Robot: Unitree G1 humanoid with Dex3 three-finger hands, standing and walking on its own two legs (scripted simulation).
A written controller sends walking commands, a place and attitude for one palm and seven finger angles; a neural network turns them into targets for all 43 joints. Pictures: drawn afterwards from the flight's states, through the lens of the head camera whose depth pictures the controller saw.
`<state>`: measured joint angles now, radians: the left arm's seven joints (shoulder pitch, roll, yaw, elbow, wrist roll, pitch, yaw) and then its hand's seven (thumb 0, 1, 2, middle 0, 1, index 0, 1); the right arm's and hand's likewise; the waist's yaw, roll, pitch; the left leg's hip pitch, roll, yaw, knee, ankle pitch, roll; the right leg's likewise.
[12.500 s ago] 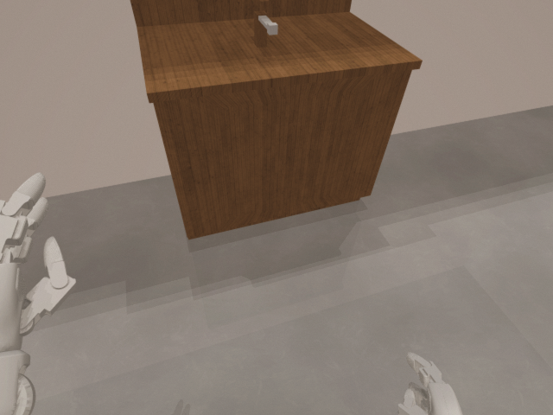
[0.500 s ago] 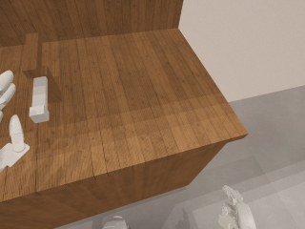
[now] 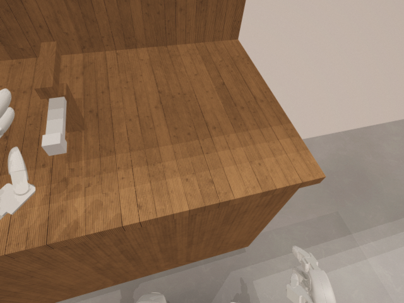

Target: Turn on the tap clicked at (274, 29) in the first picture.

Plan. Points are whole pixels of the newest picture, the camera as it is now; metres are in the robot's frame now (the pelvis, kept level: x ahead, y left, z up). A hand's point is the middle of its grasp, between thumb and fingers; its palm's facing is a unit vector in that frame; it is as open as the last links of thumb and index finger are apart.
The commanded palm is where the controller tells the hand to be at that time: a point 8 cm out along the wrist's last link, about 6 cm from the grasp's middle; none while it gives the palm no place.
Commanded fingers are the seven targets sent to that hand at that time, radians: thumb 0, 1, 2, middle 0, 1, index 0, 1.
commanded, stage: shuffle to correct the standing spot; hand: left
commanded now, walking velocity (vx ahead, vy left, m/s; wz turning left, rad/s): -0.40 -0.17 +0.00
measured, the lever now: (54, 144) +0.34 +0.29 +0.11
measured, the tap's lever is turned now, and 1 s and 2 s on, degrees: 0 0 0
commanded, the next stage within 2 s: come to a stop and stand still in 0.38 s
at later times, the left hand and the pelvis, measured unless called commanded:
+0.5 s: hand (51, 246) +0.16 +0.19 +0.18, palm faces +0.37 -0.81 -0.46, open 7.5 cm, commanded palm +0.10 +0.23 +0.19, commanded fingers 0.00 0.90 0.90 -0.20 -0.30 -0.20 -0.30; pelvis -0.06 -0.05 -0.01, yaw +0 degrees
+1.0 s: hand out of the picture +0.10 +0.15 +0.17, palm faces +0.33 -0.80 -0.50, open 7.4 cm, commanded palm +0.05 +0.20 +0.19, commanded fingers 0.00 0.90 0.90 -0.20 -0.30 -0.20 -0.30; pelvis -0.11 -0.08 -0.02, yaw +0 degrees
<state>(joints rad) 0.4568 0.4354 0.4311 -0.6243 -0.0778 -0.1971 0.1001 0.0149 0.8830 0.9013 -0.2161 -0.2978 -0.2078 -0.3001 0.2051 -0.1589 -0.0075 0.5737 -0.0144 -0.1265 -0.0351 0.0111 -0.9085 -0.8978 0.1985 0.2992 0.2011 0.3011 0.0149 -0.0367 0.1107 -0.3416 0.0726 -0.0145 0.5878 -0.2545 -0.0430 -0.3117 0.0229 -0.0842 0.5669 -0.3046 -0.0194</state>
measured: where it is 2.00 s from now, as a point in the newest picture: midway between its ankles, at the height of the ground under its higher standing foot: outside the picture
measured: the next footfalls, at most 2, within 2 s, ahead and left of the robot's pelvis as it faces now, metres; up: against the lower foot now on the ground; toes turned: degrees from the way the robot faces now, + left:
left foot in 0.28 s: +0.01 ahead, +0.12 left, +0.00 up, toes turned +5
right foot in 0.52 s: -0.04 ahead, -0.18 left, +0.00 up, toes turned -1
